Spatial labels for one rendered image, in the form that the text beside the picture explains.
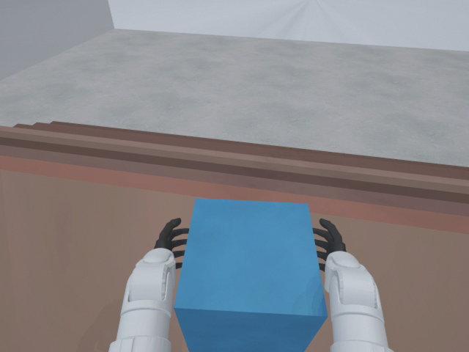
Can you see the left robot forearm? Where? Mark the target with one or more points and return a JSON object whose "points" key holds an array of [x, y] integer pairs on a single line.
{"points": [[147, 305]]}

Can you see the right robot forearm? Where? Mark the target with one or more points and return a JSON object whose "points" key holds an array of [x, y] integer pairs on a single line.
{"points": [[355, 308]]}

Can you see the right robot hand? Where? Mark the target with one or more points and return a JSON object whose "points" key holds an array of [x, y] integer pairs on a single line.
{"points": [[334, 241]]}

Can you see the left robot hand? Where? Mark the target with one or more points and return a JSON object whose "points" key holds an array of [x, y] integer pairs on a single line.
{"points": [[166, 236]]}

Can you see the carton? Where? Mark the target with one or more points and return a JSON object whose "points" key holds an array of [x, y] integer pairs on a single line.
{"points": [[250, 278]]}

